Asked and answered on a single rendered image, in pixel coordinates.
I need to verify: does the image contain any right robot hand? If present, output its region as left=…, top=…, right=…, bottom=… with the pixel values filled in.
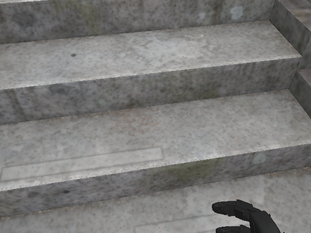
left=212, top=199, right=285, bottom=233

